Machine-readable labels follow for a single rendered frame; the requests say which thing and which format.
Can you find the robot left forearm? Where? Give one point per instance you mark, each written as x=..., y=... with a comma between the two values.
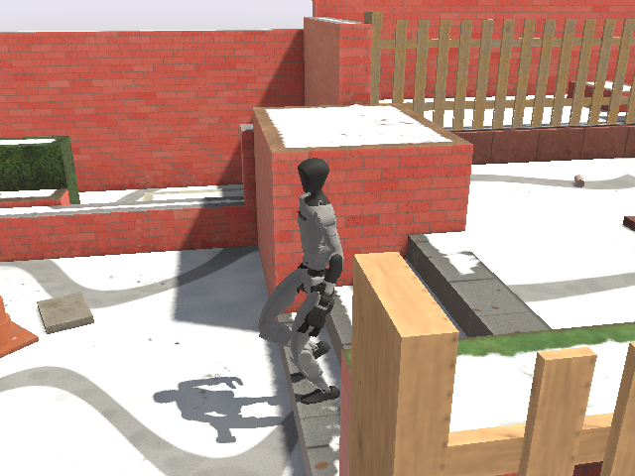
x=329, y=282

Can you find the robot right hand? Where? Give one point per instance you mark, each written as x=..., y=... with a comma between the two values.
x=302, y=267

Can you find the left robot upper arm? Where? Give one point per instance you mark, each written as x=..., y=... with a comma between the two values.
x=326, y=222

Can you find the robot left hand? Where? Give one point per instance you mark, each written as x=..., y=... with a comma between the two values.
x=315, y=318

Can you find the humanoid robot head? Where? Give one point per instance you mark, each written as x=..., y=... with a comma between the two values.
x=313, y=173

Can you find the left robot shin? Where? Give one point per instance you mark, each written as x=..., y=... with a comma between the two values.
x=310, y=368

